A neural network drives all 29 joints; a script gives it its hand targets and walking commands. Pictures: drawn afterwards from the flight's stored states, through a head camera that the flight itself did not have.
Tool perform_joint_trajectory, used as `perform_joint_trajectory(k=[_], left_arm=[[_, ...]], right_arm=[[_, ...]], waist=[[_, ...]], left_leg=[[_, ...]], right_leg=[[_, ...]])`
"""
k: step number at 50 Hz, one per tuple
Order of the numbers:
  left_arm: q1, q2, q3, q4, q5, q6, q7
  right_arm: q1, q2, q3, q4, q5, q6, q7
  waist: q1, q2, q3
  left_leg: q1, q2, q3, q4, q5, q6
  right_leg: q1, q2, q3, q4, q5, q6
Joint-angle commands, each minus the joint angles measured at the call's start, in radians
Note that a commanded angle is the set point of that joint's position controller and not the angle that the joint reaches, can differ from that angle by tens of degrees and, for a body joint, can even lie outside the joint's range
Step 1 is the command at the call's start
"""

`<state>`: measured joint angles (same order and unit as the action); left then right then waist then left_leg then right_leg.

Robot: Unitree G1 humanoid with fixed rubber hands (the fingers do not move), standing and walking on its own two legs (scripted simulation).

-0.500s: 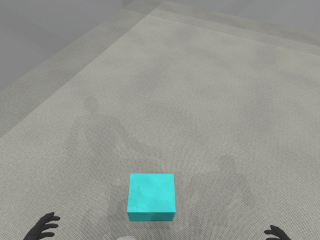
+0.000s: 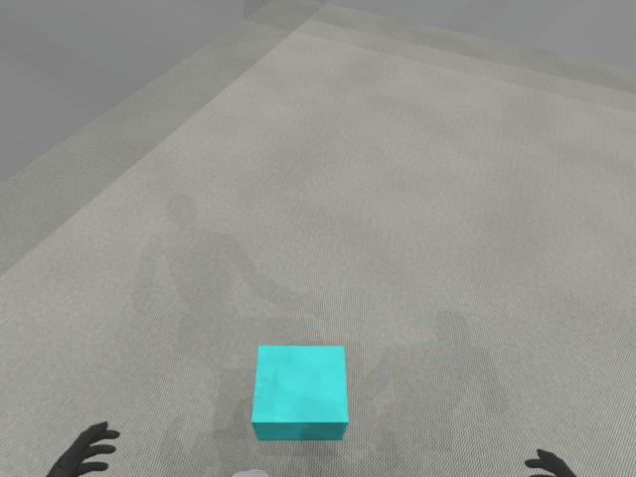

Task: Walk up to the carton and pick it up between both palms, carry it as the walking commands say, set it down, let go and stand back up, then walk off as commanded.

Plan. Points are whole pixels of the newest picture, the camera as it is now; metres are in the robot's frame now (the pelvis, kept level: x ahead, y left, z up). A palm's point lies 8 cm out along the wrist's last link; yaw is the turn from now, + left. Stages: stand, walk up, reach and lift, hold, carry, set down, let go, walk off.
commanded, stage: walk up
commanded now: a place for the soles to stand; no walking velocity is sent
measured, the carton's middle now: (300, 393) +0.42 +0.03 -0.65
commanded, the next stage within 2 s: reach and lift in 1.52 s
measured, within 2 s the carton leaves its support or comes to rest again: neither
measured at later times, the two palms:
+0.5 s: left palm out of the picture +0.07 +0.36 -0.07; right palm out of the picture +0.08 -0.27 -0.09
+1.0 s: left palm out of the picture +0.05 +0.38 -0.08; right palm out of the picture +0.09 -0.24 -0.09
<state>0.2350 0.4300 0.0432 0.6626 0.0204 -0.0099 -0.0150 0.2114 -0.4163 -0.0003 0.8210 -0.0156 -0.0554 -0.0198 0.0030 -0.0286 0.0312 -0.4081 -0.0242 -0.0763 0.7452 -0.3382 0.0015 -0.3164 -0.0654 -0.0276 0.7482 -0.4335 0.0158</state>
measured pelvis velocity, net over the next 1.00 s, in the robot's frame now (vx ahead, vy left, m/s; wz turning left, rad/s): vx -0.04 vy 0.05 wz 0.06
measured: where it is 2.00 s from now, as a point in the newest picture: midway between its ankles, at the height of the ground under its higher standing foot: outside the picture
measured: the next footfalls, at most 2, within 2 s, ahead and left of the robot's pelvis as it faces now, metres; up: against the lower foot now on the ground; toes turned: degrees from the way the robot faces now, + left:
none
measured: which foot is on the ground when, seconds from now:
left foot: down 0.00-1.00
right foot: down 0.00-1.00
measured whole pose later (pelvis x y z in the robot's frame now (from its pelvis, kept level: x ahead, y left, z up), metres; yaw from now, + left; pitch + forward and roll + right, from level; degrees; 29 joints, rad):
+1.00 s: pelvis -0.04 +0.05 +0.00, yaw +4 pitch -2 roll -1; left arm 0.26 0.43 0.04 0.70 0.02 -0.01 0.02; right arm 0.19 -0.39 0.00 0.82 -0.02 -0.01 0.02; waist 0.00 0.01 0.08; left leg -0.39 -0.05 -0.08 0.72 -0.30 0.03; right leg -0.31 -0.03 0.00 0.68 -0.35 0.01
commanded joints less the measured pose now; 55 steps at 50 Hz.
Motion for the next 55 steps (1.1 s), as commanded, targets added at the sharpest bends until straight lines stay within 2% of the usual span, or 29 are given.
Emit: perform_joint_trajectory(k=[1, 3, 6, 7, 11, 14, 16, 19, 20, 21, 22, 23, 24, 27, 28, 29, 30, 31, 32, 33, 36, 37, 38, 39, 41, 44, 47, 50, 55], left_arm=[[-0.042, 0.207, 0.072, -0.002, 0.004, -0.031, 0.020], [0.029, 0.291, 0.087, 0.029, -0.019, -0.039, 0.043], [0.076, 0.300, 0.096, 0.018, -0.012, -0.040, 0.060], [0.047, 0.294, 0.094, 0.012, -0.006, -0.041, 0.062], [0.012, 0.280, 0.095, -0.003, -0.010, -0.031, 0.061], [-0.032, 0.192, 0.071, -0.002, -0.023, -0.021, 0.059], [0.016, 0.173, 0.066, 0.016, -0.026, -0.018, 0.064], [0.098, 0.153, 0.070, 0.046, -0.027, -0.042, 0.059], [0.190, 0.181, 0.081, 0.088, -0.013, -0.051, 0.063], [0.188, 0.215, 0.086, 0.075, 0.017, -0.061, 0.070], [0.142, 0.286, 0.100, 0.060, 0.033, -0.057, 0.065], [0.057, 0.330, 0.115, 0.039, 0.020, -0.055, 0.067], [-0.010, 0.301, 0.099, 0.013, 0.022, -0.052, 0.064], [-0.039, 0.253, 0.078, 0.006, 0.007, -0.049, 0.056], [-0.054, 0.237, 0.079, 0.008, 0.012, -0.043, 0.047], [-0.027, 0.220, 0.065, 0.007, -0.003, -0.031, 0.040], [-0.017, 0.158, 0.050, -0.007, -0.007, -0.031, 0.039], [0.024, 0.114, 0.037, -0.009, -0.025, -0.028, 0.037], [0.015, 0.165, 0.041, 0.011, -0.028, -0.017, 0.041], [0.000, 0.167, 0.046, 0.024, -0.027, -0.016, 0.039], [0.037, 0.152, 0.051, 0.055, -0.022, -0.027, 0.037], [0.076, 0.153, 0.051, 0.070, -0.015, -0.029, 0.039], [0.065, 0.160, 0.056, 0.052, -0.004, -0.035, 0.035], [0.071, 0.164, 0.058, 0.064, 0.005, -0.043, 0.041], [0.000, 0.203, 0.060, 0.055, 0.008, -0.042, 0.042], [-0.006, 0.198, 0.057, 0.057, -0.001, -0.040, 0.033], [0.023, 0.178, 0.052, 0.077, -0.003, -0.034, 0.032], [0.003, 0.203, 0.060, 0.059, 0.010, -0.047, 0.027], [-0.012, 0.173, 0.052, 0.050, -0.011, -0.041, 0.029]], right_arm=[[-0.019, -0.191, -0.060, -0.053, 0.008, -0.020, 0.006], [-0.027, -0.228, -0.082, -0.082, -0.023, 0.010, 0.020], [-0.014, -0.210, -0.094, -0.103, -0.008, 0.038, 0.034], [-0.010, -0.202, -0.088, -0.109, -0.013, 0.042, 0.041], [0.006, -0.224, -0.102, -0.094, -0.016, 0.049, 0.051], [0.067, -0.268, -0.110, -0.081, -0.022, 0.041, 0.049], [0.036, -0.269, -0.101, -0.097, -0.029, 0.043, 0.040], [-0.052, -0.253, -0.095, -0.096, -0.026, 0.060, 0.033], [-0.102, -0.240, -0.100, -0.111, -0.023, 0.067, 0.040], [-0.108, -0.165, -0.078, -0.129, -0.002, 0.069, 0.044], [-0.119, -0.128, -0.064, -0.131, -0.003, 0.060, 0.037], [-0.061, -0.172, -0.080, -0.113, -0.012, 0.060, 0.033], [-0.026, -0.207, -0.094, -0.093, -0.017, 0.065, 0.037], [0.051, -0.161, -0.095, -0.057, 0.010, 0.050, 0.054], [0.084, -0.164, -0.094, -0.042, -0.006, 0.037, 0.051], [0.099, -0.161, -0.094, -0.026, -0.005, 0.022, 0.037], [0.098, -0.205, -0.096, -0.014, -0.019, 0.010, 0.025], [0.042, -0.249, -0.094, -0.055, -0.025, -0.006, 0.018], [0.032, -0.286, -0.094, -0.050, -0.010, -0.009, 0.012], [0.032, -0.263, -0.090, -0.052, -0.012, -0.006, 0.016], [0.004, -0.230, -0.081, -0.052, -0.020, 0.009, 0.015], [-0.024, -0.228, -0.081, -0.064, -0.009, 0.011, 0.014], [-0.029, -0.216, -0.074, -0.087, -0.003, 0.017, 0.018], [-0.060, -0.182, -0.064, -0.077, 0.000, 0.017, 0.018], [-0.045, -0.180, -0.073, -0.083, 0.007, 0.029, 0.026], [-0.058, -0.203, -0.083, -0.068, -0.019, 0.034, 0.031], [-0.066, -0.202, -0.091, -0.047, -0.014, 0.030, 0.036], [-0.070, -0.184, -0.078, -0.050, -0.019, 0.024, 0.037], [-0.054, -0.190, -0.077, -0.043, -0.008, 0.020, 0.035]], waist=[[0.017, 0.005, -0.119], [0.027, 0.054, -0.075], [0.023, -0.064, -0.067], [0.022, -0.022, -0.069], [0.003, 0.000, -0.067], [-0.037, 0.227, -0.088], [-0.014, 0.264, 0.003], [0.032, 0.212, -0.007], [0.064, 0.128, -0.054], [0.079, -0.003, -0.042], [0.076, -0.158, 0.005], [0.043, -0.153, 0.036], [0.004, -0.039, 0.057], [-0.027, -0.137, 0.000], [-0.034, -0.135, -0.023], [-0.031, -0.104, -0.074], [-0.031, 0.004, -0.139], [0.019, 0.206, -0.101], [0.002, 0.181, -0.083], [0.008, 0.128, -0.048], [0.006, 0.193, -0.061], [0.026, 0.156, -0.078], [0.014, 0.182, -0.098], [0.050, 0.118, -0.102], [0.000, 0.001, -0.044], [0.000, 0.086, 0.023], [0.007, 0.077, 0.005], [0.014, 0.036, -0.050], [0.013, 0.048, -0.064]], left_leg=[[0.001, 0.019, -0.031, -0.040, 0.279, 0.058], [-0.016, 0.020, -0.055, 0.025, 0.402, 0.066], [-0.045, 0.012, 0.001, 0.083, 0.354, 0.051], [-0.057, 0.018, 0.008, 0.065, 0.328, 0.054], [0.050, 0.014, -0.074, -0.031, 0.326, 0.086], [0.142, 0.164, -0.439, -0.324, 0.154, 0.223], [0.062, 0.231, -0.546, -0.407, 0.074, 0.279], [-0.004, 0.132, -0.362, -0.333, 0.096, 0.188], [-0.044, 0.092, -0.302, -0.255, 0.097, 0.150], [-0.236, 0.038, -0.255, -0.110, 0.030, 0.089], [-0.304, -0.073, -0.123, 0.070, -0.103, 0.048], [-0.255, -0.044, -0.077, 0.209, -0.214, 0.020], [-0.152, -0.003, -0.062, 0.247, -0.190, 0.017], [0.035, -0.012, 0.035, -0.035, -0.074, 0.029], [0.114, -0.056, 0.074, -0.098, -0.015, 0.034], [0.193, -0.022, 0.037, -0.232, 0.048, 0.033], [0.252, 0.045, -0.107, -0.257, 0.207, 0.074], [0.290, 0.231, -0.413, -0.322, 0.346, 0.153], [0.229, 0.272, -0.497, -0.333, 0.234, 0.229], [0.193, 0.251, -0.449, -0.332, 0.212, 0.234], [0.158, 0.162, -0.300, -0.264, 0.369, 0.160], [0.145, 0.167, -0.293, -0.239, 0.432, 0.142], [0.089, 0.137, -0.236, -0.231, 0.355, 0.124], [0.038, 0.154, -0.240, -0.218, 0.347, 0.102], [0.005, 0.090, -0.188, -0.211, 0.134, 0.083], [0.004, 0.075, -0.192, -0.275, -0.082, 0.083], [-0.032, 0.138, -0.306, -0.356, -0.258, 0.111], [-0.020, 0.051, -0.168, -0.240, -0.096, 0.065], [0.021, 0.104, -0.211, -0.260, 0.033, 0.093]], right_leg=[[0.149, -0.132, 0.136, -0.209, 0.209, -0.142], [0.137, -0.158, 0.148, -0.150, 0.332, -0.134], [0.157, -0.210, 0.143, -0.130, 0.555, -0.181], [0.166, -0.225, 0.136, -0.102, 0.563, -0.185], [0.008, -0.138, 0.086, -0.117, 0.146, -0.127], [-0.116, 0.073, -0.044, 0.111, -0.121, -0.044], [-0.134, 0.070, 0.040, 0.192, -0.248, -0.042], [0.056, 0.069, -0.003, -0.150, -0.027, -0.051], [0.160, 0.077, -0.002, -0.228, 0.078, -0.072], [0.265, -0.038, 0.203, -0.312, -0.012, -0.112], [0.226, -0.247, 0.455, -0.471, -0.157, -0.198], [0.111, -0.352, 0.503, -0.444, -0.060, -0.252], [-0.003, -0.363, 0.433, -0.413, 0.020, -0.291], [0.034, -0.158, 0.122, -0.278, 0.252, -0.167], [0.016, -0.132, 0.092, -0.206, 0.359, -0.146], [0.028, -0.134, 0.107, -0.131, 0.395, -0.125], [0.017, -0.057, 0.030, 0.014, 0.324, -0.075], [-0.142, 0.025, 0.010, 0.120, 0.030, -0.027], [-0.149, 0.041, 0.052, 0.095, -0.205, -0.038], [-0.132, 0.023, 0.065, 0.078, -0.207, -0.042], [-0.019, 0.049, 0.005, -0.086, -0.031, -0.034], [0.026, 0.065, -0.002, -0.145, 0.044, -0.038], [0.105, 0.052, 0.000, -0.146, 0.126, -0.039], [0.148, 0.016, 0.059, -0.164, 0.189, -0.066], [0.050, -0.048, 0.136, -0.225, 0.085, -0.094], [-0.002, -0.026, 0.106, -0.201, -0.007, -0.088], [0.013, 0.021, 0.071, -0.175, -0.096, -0.072], [0.056, -0.049, 0.156, -0.268, -0.071, -0.101], [0.056, -0.006, 0.079, -0.151, 0.043, -0.078]])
